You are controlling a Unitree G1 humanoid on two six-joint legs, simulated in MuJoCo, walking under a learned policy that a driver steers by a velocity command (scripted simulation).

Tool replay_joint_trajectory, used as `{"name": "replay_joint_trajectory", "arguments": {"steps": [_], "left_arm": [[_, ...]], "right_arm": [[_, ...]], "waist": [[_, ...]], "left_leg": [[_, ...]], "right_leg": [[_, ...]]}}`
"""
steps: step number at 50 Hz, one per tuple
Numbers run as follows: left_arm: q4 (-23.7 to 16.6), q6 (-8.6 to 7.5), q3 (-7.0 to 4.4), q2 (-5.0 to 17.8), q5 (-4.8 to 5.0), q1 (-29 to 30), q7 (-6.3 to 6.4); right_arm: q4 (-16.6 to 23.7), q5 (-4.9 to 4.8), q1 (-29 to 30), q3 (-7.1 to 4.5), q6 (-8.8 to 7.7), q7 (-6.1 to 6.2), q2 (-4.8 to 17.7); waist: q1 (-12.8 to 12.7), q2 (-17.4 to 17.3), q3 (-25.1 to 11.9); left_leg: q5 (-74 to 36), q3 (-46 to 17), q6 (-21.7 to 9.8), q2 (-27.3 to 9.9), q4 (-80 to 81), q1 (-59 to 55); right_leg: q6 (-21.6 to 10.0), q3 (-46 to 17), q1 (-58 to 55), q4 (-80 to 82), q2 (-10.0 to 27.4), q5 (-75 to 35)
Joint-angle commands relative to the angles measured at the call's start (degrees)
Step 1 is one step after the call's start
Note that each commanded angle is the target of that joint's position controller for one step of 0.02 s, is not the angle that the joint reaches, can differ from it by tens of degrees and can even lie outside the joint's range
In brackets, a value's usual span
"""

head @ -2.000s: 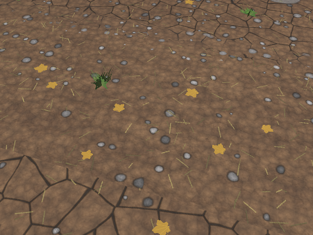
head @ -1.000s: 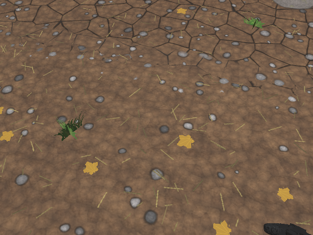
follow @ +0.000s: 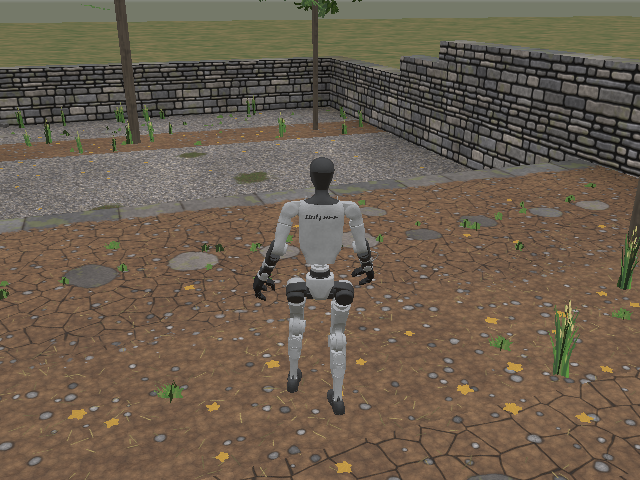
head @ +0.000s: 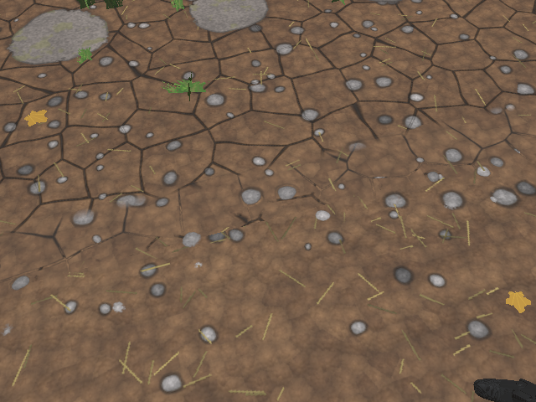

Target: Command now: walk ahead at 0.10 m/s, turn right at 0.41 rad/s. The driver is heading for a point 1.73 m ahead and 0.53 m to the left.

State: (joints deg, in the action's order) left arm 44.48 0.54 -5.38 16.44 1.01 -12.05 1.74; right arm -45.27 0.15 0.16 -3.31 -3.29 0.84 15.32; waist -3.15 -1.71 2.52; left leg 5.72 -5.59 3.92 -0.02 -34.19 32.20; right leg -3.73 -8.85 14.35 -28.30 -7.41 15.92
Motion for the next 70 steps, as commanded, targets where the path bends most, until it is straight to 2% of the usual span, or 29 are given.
{"name": "replay_joint_trajectory", "arguments": {"steps": [1, 2, 3, 4, 5, 6, 10, 16, 20, 21, 22, 23, 24, 27, 33, 40, 41, 42, 43, 44, 45, 47, 54, 59, 61, 63, 64, 66, 70], "left_arm": [[-4.34, -0.37, -0.8, 6.03, -0.36, 3.29, 0.81], [-4.16, -0.72, -0.01, 3.79, -0.88, 1.78, 0.89], [-4.1, -1.27, 1.08, 0.68, -2.28, -0.86, 0.97], [-3.25, -1.29, 1.27, 0.12, -1.43, -9.98, 0.83], [-1.13, -0.7, 0.68, 4.68, -1.32, -11.62, 0.59], [-0.92, 0.22, -0.03, 7.15, -1.13, -6.25, 0.64], [-1.66, 1.57, -0.29, 5.53, -1.06, 1.35, 1.21], [-0.2, -0.11, 0.04, 3.66, -0.17, 1.97, 1.66], [1.56, -1.16, -0.29, 4.24, -0.2, -1.85, 0.37], [1.82, -1.21, -0.92, 6.63, -0.94, -3.47, 0.36], [1.59, -0.95, -2.07, 12.05, -2.49, -3.45, 0.59], [0.0, -1.18, -2.07, 12.21, -4.37, 0.05, 0.46], [-1.87, -1.64, -1.03, 8.85, -4.47, 3.88, 0.9], [-2.94, -2.06, 0.07, 5.83, -1.32, 7.7, 1.36], [-1.53, -0.47, -0.68, 8.93, -1.55, 1.5, 2.03], [-1.8, -0.66, -1.9, 12.04, 0.63, 3.59, 0.39], [-1.24, -0.91, -1.7, 11.07, 0.98, 2.86, 0.21], [-0.24, -1.32, -1.21, 8.99, 0.0, -0.47, -0.16], [-3.41, -1.68, 0.68, 3.79, -3.63, 0.63, -0.62], [-5.15, -1.95, 0.16, 6.17, -2.62, 5.56, -0.42], [-5.14, -1.6, -0.52, 8.47, -0.77, 7.2, -0.21], [-3.44, -0.69, -0.81, 8.52, -0.75, 6.03, 0.73], [-2.91, -0.15, 0.39, 5.47, -1.1, 3.33, 0.73], [-3.06, -0.51, 0.6, 6.06, -0.73, 3.79, 0.08], [-2.13, -1.02, 0.9, 4.82, -0.97, 1.49, -0.37], [-2.15, -1.58, 0.9, 7.17, -2.43, -0.15, -0.49], [-2.15, -1.55, 0.23, 10.84, -2.2, 1.98, -0.4], [-2.42, -1.93, 1.57, 5.13, -2.11, 4.61, -1.13], [-1.08, -2.61, 1.25, 7.0, -1.38, 0.18, -0.73]], "right_arm": [[2.14, 0.33, -4.32, -1.96, -1.34, -0.56, 7.13], [1.8, 1.27, -5.88, -2.06, -1.94, -0.56, 8.02], [2.15, 2.64, -7.28, -1.9, -2.09, -0.29, 9.87], [1.35, 4.2, -6.98, -1.23, -1.57, -0.44, 8.75], [1.49, 2.46, -5.34, 0.12, -1.27, -0.99, 3.79], [1.9, 1.37, -4.29, 0.75, -0.92, -1.49, 1.89], [2.72, -0.04, -2.57, -1.89, 1.8, -1.0, 10.42], [3.21, -0.7, -5.3, -2.84, 3.43, 0.54, 9.54], [4.39, -1.74, -4.6, -3.17, 4.89, 1.56, 9.45], [4.83, -1.78, -5.17, -2.84, 5.05, 1.8, 8.29], [6.85, -1.79, -3.88, -2.32, 4.72, 1.61, 6.13], [7.49, -1.35, -4.25, -2.86, 3.9, 1.31, 7.77], [5.91, -0.98, -6.62, -4.13, 3.63, 0.96, 10.98], [2.85, -1.0, -11.88, -4.16, 5.4, 1.09, 8.93], [8.86, -1.64, -3.93, -1.98, 5.75, -0.47, 5.74], [10.52, -1.56, -7.06, -2.6, 6.54, -2.4, 7.37], [9.68, -1.42, -9.73, -3.11, 6.55, -2.25, 7.93], [9.11, -1.43, -13.24, -4.43, 6.49, -1.53, 11.36], [10.1, -0.71, -15.49, -5.98, 6.33, -0.33, 19.05], [10.85, 0.81, -16.71, -5.02, 4.96, -1.22, 16.99], [10.84, 1.0, -14.32, -4.34, 3.84, -1.62, 14.81], [10.94, -0.5, -8.2, -3.12, 3.31, -0.79, 10.56], [9.95, 0.18, -6.7, -1.89, 3.41, 0.46, 9.13], [8.27, 0.46, -6.94, -1.31, 3.65, -0.22, 9.04], [7.65, -0.13, -5.73, -0.48, 3.72, -0.37, 7.57], [6.23, 0.71, -9.24, 0.64, 2.96, -0.57, 4.84], [6.08, 1.21, -12.52, 0.36, 2.45, -0.98, 4.84], [5.71, 1.33, -8.5, 0.12, 2.87, -0.68, 6.11], [5.04, 0.17, -8.89, -0.28, 3.99, -0.04, 6.06]], "waist": [[4.52, 9.8, -9.45], [4.79, 8.07, -10.35], [3.7, 0.03, -14.21], [-1.28, -13.79, -17.47], [-1.3, -11.23, -17.78], [1.15, -7.36, -13.35], [2.13, -5.82, -6.38], [3.48, -8.68, -9.37], [0.8, -8.2, -8.86], [0.7, -5.2, -9.24], [1.92, 8.53, -6.4], [1.96, 17.07, -5.17], [3.54, 12.0, -5.33], [5.08, 7.87, -4.07], [0.22, 10.87, -3.94], [2.48, 11.96, -4.72], [3.77, 10.39, -5.58], [4.39, 3.17, -8.55], [3.2, -16.24, -10.93], [7.47, -11.85, -15.9], [7.07, -6.43, -12.87], [4.2, -3.11, -8.41], [3.14, -5.76, -8.06], [4.38, -6.47, -5.2], [2.22, -5.13, -4.77], [2.72, 0.54, -6.49], [7.07, 8.48, -6.11], [4.92, 9.26, -4.81], [2.71, 8.43, -1.53]], "left_leg": [[-5.18, 1.85, -2.05, 0.58, 7.82, -11.85], [-15.24, 0.37, -4.23, -2.46, 11.14, -17.67], [-36.76, -8.81, -8.27, -11.5, 9.97, -27.05], [-44.66, -23.67, -20.15, -21.56, 10.24, -33.33], [-28.49, -29.17, -22.8, -22.2, 13.0, -30.7], [-17.84, -24.1, -20.32, -17.79, 13.37, -28.28], [-0.41, -18.22, -14.79, -10.09, 16.82, -19.2], [3.49, -19.7, -14.87, -8.36, 17.82, -21.5], [7.59, -18.97, -11.93, -5.45, 16.02, -16.28], [11.49, -16.64, -9.47, -3.21, 12.14, -10.27], [18.79, -7.11, -6.32, 3.94, 1.02, 0.92], [27.48, -1.53, -3.96, 6.43, -12.34, 4.29], [26.25, -3.55, -2.93, 4.03, -22.9, 3.5], [18.68, -2.06, -0.26, 3.29, -33.7, 5.51], [14.87, 4.11, 2.44, -0.83, -20.03, 4.5], [9.65, 10.69, -3.01, 0.28, 2.22, -12.22], [3.59, 10.71, -4.85, 1.55, 8.79, -18.18], [-9.92, 4.45, -7.52, -1.23, 12.0, -29.24], [-39.06, -17.72, -16.26, -17.91, 8.94, -41.81], [-38.44, -25.31, -26.82, -23.99, 11.37, -38.11], [-31.45, -19.86, -25.31, -21.08, 12.84, -35.04], [-19.71, -12.13, -18.6, -14.68, 13.27, -29.49], [-9.36, -8.03, -17.51, -10.94, 15.67, -22.45], [1.25, -10.94, -17.54, -10.98, 15.89, -18.45], [2.28, -10.54, -15.54, -9.53, 13.79, -16.66], [6.01, -7.79, -9.87, -5.39, 10.01, -13.06], [10.55, -2.3, -7.36, -0.24, 8.42, -12.68], [8.78, -0.21, -5.06, 0.39, 7.63, -19.56], [23.82, 1.99, -7.29, 2.64, 3.67, -13.32]], "right_leg": [[-5.04, -11.33, -3.78, -2.24, 13.06, -23.9], [-2.75, -9.64, -2.52, -6.68, 10.16, -20.87], [-0.08, -4.33, 2.12, -17.03, 5.26, -7.42], [3.6, -2.81, 9.85, -25.29, 0.66, 22.23], [5.81, -2.92, 10.3, -27.86, 5.25, 23.92], [7.09, -0.72, 11.57, -28.65, 6.7, 21.34], [8.21, 3.75, 9.79, -21.03, 5.99, 14.61], [6.96, 4.21, 5.36, -10.54, 4.12, 7.85], [3.91, 5.99, -4.6, 4.89, 4.19, -2.1], [1.79, 2.66, -10.56, 7.38, 9.45, -3.29], [-4.47, -9.39, -11.66, 11.24, 20.43, -4.02], [-11.15, -19.23, -7.2, 14.16, 30.09, -13.48], [-11.79, -16.05, -6.28, 12.96, 29.88, -19.74], [-6.67, -3.49, -8.47, 9.1, 23.13, -27.31], [-8.24, 3.38, -14.49, 8.75, 23.03, -29.21], [-5.38, 8.1, -9.6, 2.83, 24.94, -28.81], [-2.88, 10.23, -7.18, -1.43, 23.46, -26.07], [1.61, 14.63, -0.09, -11.22, 20.21, -18.49], [7.6, 17.68, 19.32, -30.56, 12.37, 18.75], [8.54, 7.93, 23.98, -40.61, 8.1, 26.38], [8.0, 5.79, 24.55, -43.96, 9.77, 22.49], [7.4, 5.23, 23.91, -39.88, 11.79, 13.59], [8.44, 6.3, 12.76, -23.49, 10.71, 4.5], [7.38, 7.34, 5.17, -11.17, 9.85, 5.0], [6.12, 8.57, -1.21, 0.07, 9.02, -2.22], [3.64, 2.17, -10.59, 6.12, 14.84, -18.58], [0.33, -0.16, -8.4, 3.9, 17.83, -19.49], [-0.23, 0.75, 0.21, 6.38, 15.44, -3.01], [0.0, 1.25, 0.93, 7.33, 13.39, 18.5]]}}
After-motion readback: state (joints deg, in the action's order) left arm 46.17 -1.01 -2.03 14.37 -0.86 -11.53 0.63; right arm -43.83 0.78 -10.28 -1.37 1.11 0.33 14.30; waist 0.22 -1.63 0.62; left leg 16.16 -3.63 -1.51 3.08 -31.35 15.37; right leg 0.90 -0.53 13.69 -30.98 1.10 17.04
